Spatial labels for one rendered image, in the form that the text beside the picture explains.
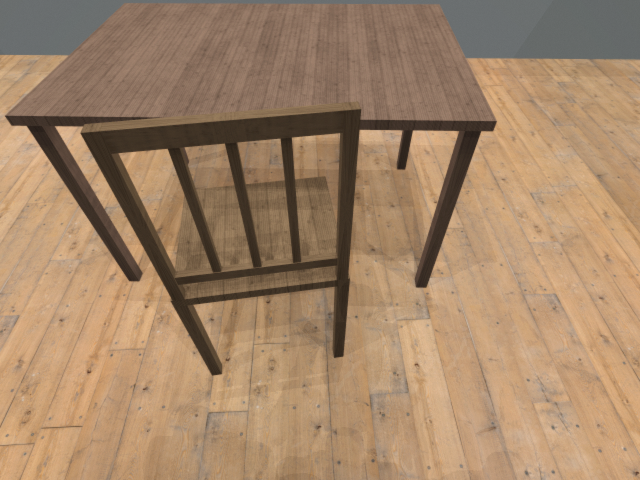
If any table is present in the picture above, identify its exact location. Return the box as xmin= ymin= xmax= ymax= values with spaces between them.
xmin=5 ymin=3 xmax=497 ymax=288

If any chair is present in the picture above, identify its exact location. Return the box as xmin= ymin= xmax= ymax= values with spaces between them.
xmin=80 ymin=101 xmax=361 ymax=376

